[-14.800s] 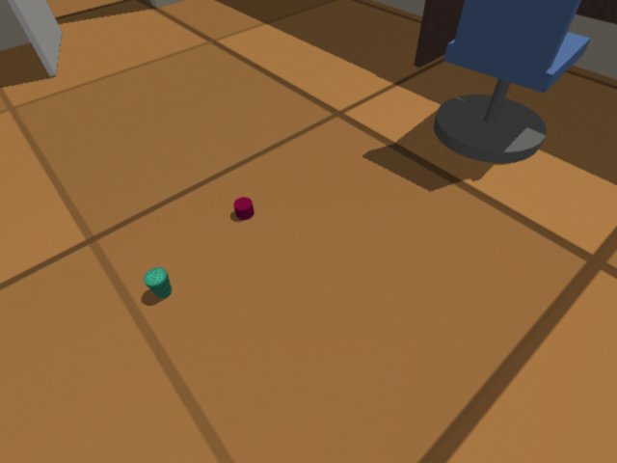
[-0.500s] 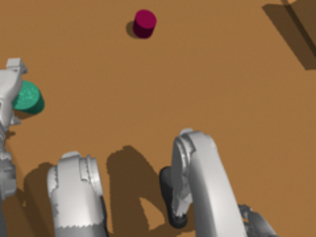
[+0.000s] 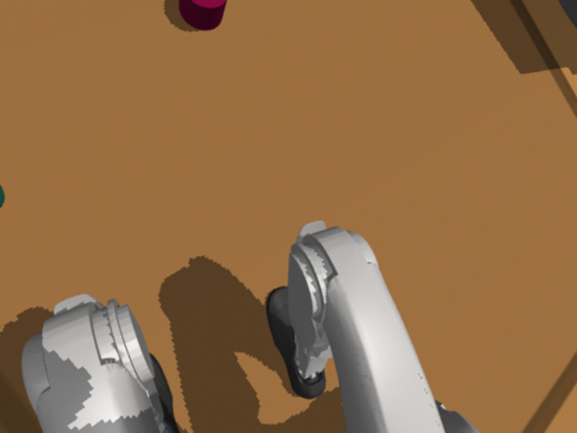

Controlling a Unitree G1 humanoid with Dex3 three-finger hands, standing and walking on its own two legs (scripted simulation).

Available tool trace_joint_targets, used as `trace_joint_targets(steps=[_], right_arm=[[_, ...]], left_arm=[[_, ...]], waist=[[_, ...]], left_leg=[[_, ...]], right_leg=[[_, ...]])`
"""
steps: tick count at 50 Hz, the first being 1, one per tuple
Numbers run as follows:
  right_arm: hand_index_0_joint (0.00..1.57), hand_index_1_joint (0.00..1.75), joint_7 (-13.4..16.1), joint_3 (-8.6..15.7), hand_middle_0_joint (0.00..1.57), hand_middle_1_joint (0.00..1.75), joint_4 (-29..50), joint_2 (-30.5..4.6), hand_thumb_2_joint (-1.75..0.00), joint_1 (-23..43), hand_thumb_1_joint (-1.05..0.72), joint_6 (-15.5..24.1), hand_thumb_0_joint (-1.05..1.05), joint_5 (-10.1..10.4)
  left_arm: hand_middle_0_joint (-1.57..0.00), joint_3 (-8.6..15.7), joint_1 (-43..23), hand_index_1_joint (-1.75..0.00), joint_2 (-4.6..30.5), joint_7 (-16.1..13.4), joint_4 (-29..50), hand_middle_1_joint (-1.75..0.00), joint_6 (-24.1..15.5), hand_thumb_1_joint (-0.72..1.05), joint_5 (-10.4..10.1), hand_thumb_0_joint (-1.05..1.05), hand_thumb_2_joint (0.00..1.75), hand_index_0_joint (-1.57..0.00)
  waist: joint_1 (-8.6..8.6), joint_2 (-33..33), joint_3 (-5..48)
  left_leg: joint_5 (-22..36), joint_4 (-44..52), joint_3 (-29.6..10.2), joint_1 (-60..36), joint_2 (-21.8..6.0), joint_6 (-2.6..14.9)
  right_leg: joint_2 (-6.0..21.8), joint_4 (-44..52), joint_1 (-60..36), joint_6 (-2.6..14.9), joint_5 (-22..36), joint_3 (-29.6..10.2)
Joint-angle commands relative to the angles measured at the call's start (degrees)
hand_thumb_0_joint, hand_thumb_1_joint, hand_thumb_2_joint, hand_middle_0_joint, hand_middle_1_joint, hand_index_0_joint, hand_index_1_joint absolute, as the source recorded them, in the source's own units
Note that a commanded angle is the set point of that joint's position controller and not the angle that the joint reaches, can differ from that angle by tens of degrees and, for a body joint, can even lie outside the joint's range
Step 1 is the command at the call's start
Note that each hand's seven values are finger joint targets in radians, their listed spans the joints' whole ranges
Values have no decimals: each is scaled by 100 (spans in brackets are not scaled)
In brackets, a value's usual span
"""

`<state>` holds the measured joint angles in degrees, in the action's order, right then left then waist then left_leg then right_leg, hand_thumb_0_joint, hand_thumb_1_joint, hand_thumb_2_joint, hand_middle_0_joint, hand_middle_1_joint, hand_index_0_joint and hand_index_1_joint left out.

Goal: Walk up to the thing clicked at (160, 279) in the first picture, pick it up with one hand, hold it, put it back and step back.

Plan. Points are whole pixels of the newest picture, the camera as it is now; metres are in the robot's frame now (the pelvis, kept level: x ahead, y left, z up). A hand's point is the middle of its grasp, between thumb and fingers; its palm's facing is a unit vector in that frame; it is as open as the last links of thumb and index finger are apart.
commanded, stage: rest palm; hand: left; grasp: from above
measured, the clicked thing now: out of the picture +0.48 +0.32 -0.26
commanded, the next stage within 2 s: close in 0.52 s
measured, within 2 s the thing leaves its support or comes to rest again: neither
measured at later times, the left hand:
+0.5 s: hand out of the picture +0.47 +0.32 -0.22, palm faces -0.45 -0.13 -0.88, open 13.5 cm
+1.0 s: hand out of the picture +0.46 +0.32 -0.22, palm faces -0.45 -0.13 -0.88, open 12.8 cm
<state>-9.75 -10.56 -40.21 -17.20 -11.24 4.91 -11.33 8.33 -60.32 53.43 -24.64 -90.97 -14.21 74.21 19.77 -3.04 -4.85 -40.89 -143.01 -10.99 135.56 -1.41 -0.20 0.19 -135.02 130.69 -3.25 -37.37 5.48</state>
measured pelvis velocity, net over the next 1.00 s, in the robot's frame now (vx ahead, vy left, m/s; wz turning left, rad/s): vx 0.00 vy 0.01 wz -0.04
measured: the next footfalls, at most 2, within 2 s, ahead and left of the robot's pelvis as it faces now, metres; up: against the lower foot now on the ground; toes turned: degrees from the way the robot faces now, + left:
none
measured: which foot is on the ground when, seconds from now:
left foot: down 0.00-1.00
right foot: down 0.00-1.00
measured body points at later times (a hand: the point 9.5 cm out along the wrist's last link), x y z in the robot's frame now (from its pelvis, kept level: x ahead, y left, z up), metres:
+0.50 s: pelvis +0.00 +0.00 -0.01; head +0.27 +0.11 +0.34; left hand +0.49 +0.33 -0.17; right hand +0.05 -0.26 -0.07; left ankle +0.06 +0.13 -0.28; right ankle +0.11 -0.13 -0.28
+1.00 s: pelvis +0.00 +0.01 -0.01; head +0.26 +0.12 +0.34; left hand +0.48 +0.33 -0.17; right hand +0.03 -0.25 -0.07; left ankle +0.06 +0.13 -0.28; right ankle +0.11 -0.13 -0.28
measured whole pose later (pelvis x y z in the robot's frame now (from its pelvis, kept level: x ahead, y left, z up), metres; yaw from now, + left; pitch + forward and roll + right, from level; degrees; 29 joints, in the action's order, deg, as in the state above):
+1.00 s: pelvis +0.00 +0.01 -0.01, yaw -2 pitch +29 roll -13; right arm -12.0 -15.5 -37.2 -19.3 -7.9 10.0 -14.3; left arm 6.9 -64.1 59.1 -31.1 -101.4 -15.5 77.4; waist 22.1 -5.7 -6.6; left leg -41.2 -146.0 -13.2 135.2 -1.6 0.6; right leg -0.9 -135.6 129.0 -4.1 -36.6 7.2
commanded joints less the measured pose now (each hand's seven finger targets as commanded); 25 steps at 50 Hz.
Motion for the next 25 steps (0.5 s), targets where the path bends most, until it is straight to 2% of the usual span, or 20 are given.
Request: trace_joint_targets(steps=[1,5,6,7,9,11,12,13,14,15,16,17,19,20,21,22,23,24,25], right_arm=[[20,30,53,489,20,30,-27,-1659,-90,-1103,-89,34,0,-82],[20,30,36,432,20,30,-55,-1701,-90,-1058,-89,70,0,-103],[20,30,33,428,20,30,-23,-1732,-90,-1049,-89,80,0,-135],[20,30,9,407,20,30,-21,-1714,-90,-1016,-89,113,0,-132],[20,30,6,410,20,30,-8,-1790,-90,-996,-89,140,0,-163],[20,30,-18,398,20,30,31,-1777,-90,-936,-89,167,0,-195],[20,30,-37,416,20,30,-22,-1824,-90,-985,-89,173,0,-203],[20,30,-49,383,20,30,60,-1812,-90,-912,-89,203,0,-200],[20,30,-58,361,20,30,39,-1820,-90,-916,-89,221,0,-218],[20,30,-56,373,20,30,38,-1841,-90,-902,-89,234,0,-235],[20,30,-78,372,20,30,49,-1837,-90,-851,-90,277,0,-238],[20,30,-99,370,20,30,72,-1869,-90,-852,-89,309,0,-246],[20,30,-100,340,20,30,48,-1896,-90,-895,-90,310,0,-253],[20,30,-89,358,20,30,79,-1897,-90,-885,-90,308,0,-247],[20,30,-102,354,20,30,68,-1862,-90,-863,-90,311,0,-228],[20,30,-132,327,20,30,110,-1859,-90,-849,-90,332,0,-261],[20,30,-134,317,20,30,85,-1869,-90,-847,-90,329,0,-271],[20,30,-108,320,20,30,94,-1916,-90,-877,-89,309,0,-225],[20,30,-117,315,20,30,93,-1904,-90,-909,-90,308,0,-231]], left_arm=[[-7,86,-1627,-102,1472,-361,754,-101,-127,-51,-62,0,103,-7],[-8,9,-1642,-104,1481,-510,460,-104,-139,-49,37,0,104,-8],[-9,75,-1619,-105,1517,-560,391,-105,-128,-48,76,0,107,-8],[-9,-55,-1617,-105,1394,-567,278,-105,-103,-49,103,0,106,-8],[-9,83,-1723,-106,1577,-669,326,-106,-77,-47,150,0,107,-9],[-9,47,-1597,-105,1486,-711,162,-105,-14,-47,207,0,105,-9],[-10,141,-1672,-107,1595,-737,81,-106,19,-46,211,0,108,-10],[-10,18,-1793,-107,1411,-733,113,-107,49,-46,182,0,109,-9],[-10,17,-1801,-108,1395,-733,59,-108,76,-47,181,0,108,-9],[-10,34,-1827,-108,1456,-750,133,-108,83,-46,166,0,108,-9],[-10,-28,-1804,-107,1381,-727,-74,-107,110,-47,167,0,107,-10],[-10,9,-1864,-107,1443,-712,-67,-108,121,-45,167,0,105,-10],[-11,175,-1817,-108,1748,-704,118,-108,118,-45,156,0,107,-11],[-11,155,-1728,-108,1732,-703,227,-108,108,-46,178,0,108,-10],[-11,177,-1716,-109,1721,-701,128,-109,108,-45,159,0,108,-10],[-10,-29,-1755,-110,1450,-651,99,-110,111,-46,148,0,109,-10],[-10,-5,-1734,-109,1453,-645,-14,-109,108,-47,109,0,108,-9],[-10,122,-1739,-111,1658,-682,79,-111,73,-45,85,0,110,-10],[-10,89,-1626,-110,1581,-662,-31,-110,71,-45,74,0,109,-10]], waist=[[76,2463,4203],[117,2357,3934],[154,2422,3896],[193,2497,3706],[192,2600,3802],[214,2598,3739],[269,2539,3670],[310,2511,3673],[373,2607,3616],[350,2703,3705],[391,2619,3507],[437,2570,3387],[354,2610,3575],[275,2682,3752],[305,2720,3676],[439,2650,3605],[454,2424,3605],[387,2411,3595],[422,2471,3485]], left_leg=[[1444,1418,603,-2987,69,114],[1312,1356,585,-2809,54,138],[1340,1409,567,-2891,62,114],[1276,1403,561,-2911,50,108],[1325,1453,507,-3072,44,81],[1338,1443,528,-3075,40,78],[1363,1416,515,-2979,31,87],[1379,1379,504,-3001,36,86],[1436,1407,478,-3089,29,69],[1428,1427,471,-3169,22,59],[1293,1393,467,-3092,13,61],[1234,1368,463,-3003,10,72],[1287,1334,499,-2954,32,98],[1427,1354,507,-3139,24,73],[1388,1362,474,-3103,11,58],[1413,1269,501,-3052,9,84],[1306,1238,483,-2910,12,117],[1267,1310,462,-2849,27,120],[1313,1319,454,-2899,23,98]], right_leg=[[-259,1118,-2267,453,1458,624],[-284,1117,-2156,450,1393,652],[-286,1089,-2111,457,1404,689],[-284,1057,-1950,473,1345,698],[-293,1034,-1898,480,1361,757],[-300,1015,-1959,481,1386,752],[-294,1013,-1932,462,1427,768],[-288,986,-1867,459,1447,768],[-282,961,-1829,458,1486,793],[-295,997,-1896,462,1476,795],[-287,953,-1745,463,1383,793],[-276,963,-1718,438,1340,810],[-284,1030,-1977,430,1385,772],[-277,1024,-2073,437,1484,760],[-272,971,-1973,451,1431,783],[-289,999,-2017,424,1513,767],[-309,1041,-2070,414,1458,784],[-296,1061,-2057,419,1401,800],[-288,1021,-2033,425,1420,802]])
